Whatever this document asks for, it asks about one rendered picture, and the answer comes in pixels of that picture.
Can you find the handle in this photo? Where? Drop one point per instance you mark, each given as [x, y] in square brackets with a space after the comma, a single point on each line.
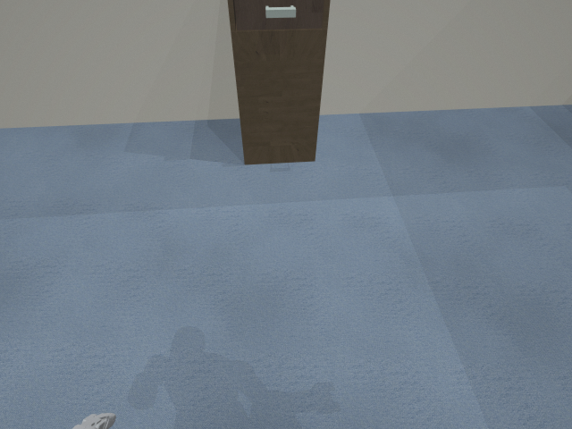
[280, 12]

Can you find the cabinet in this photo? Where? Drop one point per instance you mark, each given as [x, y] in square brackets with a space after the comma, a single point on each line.
[279, 77]

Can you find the drawer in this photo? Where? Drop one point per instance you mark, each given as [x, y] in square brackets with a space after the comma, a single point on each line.
[250, 14]

